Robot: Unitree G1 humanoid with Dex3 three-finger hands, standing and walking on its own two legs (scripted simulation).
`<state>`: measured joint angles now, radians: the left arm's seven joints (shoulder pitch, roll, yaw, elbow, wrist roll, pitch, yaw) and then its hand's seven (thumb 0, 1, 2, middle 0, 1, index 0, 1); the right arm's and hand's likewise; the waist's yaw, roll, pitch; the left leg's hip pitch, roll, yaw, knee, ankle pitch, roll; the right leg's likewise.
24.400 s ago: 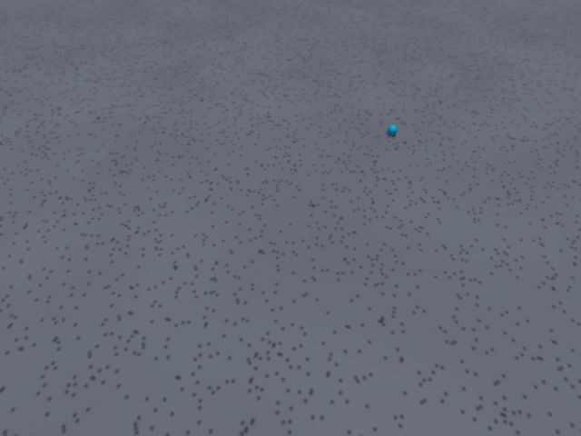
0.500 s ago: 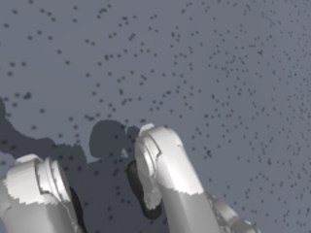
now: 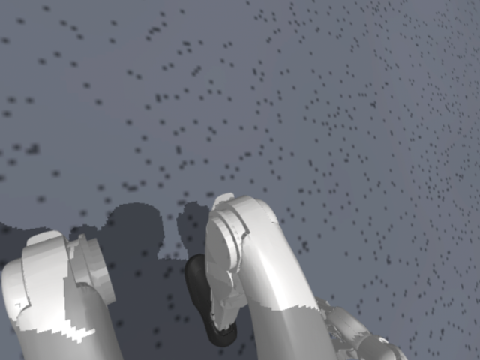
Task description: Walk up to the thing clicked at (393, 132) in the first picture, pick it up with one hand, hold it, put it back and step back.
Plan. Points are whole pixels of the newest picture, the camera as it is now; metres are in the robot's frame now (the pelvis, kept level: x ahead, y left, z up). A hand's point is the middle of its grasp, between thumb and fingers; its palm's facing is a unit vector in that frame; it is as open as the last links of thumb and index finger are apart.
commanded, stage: rest palm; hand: left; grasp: from above
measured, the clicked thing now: out of the picture +0.41 +0.35 -0.27
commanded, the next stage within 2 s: close in 0.42 s
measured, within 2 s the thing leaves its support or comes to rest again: neither
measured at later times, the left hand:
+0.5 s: hand out of the picture +0.40 +0.34 -0.26, palm faces -0.47 -0.23 -0.85, open 14.0 cm
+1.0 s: hand out of the picture +0.40 +0.35 -0.26, palm faces -0.42 -0.19 -0.89, open 12.4 cm
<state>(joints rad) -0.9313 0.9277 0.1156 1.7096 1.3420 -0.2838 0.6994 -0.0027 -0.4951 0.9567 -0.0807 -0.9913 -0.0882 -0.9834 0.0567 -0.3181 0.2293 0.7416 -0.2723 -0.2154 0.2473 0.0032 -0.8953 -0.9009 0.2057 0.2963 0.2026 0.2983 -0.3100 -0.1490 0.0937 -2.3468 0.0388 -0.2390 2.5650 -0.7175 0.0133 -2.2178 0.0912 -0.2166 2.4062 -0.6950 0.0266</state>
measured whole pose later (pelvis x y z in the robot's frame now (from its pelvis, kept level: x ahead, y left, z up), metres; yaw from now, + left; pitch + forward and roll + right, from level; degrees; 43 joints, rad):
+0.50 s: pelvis +0.00 +0.00 +0.00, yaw +0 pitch +26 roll -14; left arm -0.93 1.01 0.18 1.70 1.21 -0.27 0.59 0.00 -0.47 0.91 -0.08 -1.04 -0.10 -1.02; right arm 0.07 -0.31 0.30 0.71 -0.26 -0.25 0.27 0.00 -0.91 -0.91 0.20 0.30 0.20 0.30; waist -0.33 -0.15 0.19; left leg -2.33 0.04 -0.26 2.56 -0.72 0.00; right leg -2.21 0.10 -0.23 2.40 -0.69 0.02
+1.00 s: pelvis +0.00 +0.00 +0.00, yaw -1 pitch +26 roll -15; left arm -0.97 1.01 0.15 1.75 1.25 -0.21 0.68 0.00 -0.22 0.74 -0.24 -0.94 -0.28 -0.90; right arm 0.04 -0.35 0.28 0.70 -0.26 -0.30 0.29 0.00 -0.90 -0.90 0.20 0.30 0.20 0.30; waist -0.33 -0.18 0.17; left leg -2.34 0.04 -0.26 2.57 -0.71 0.01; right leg -2.21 0.10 -0.23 2.39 -0.67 0.03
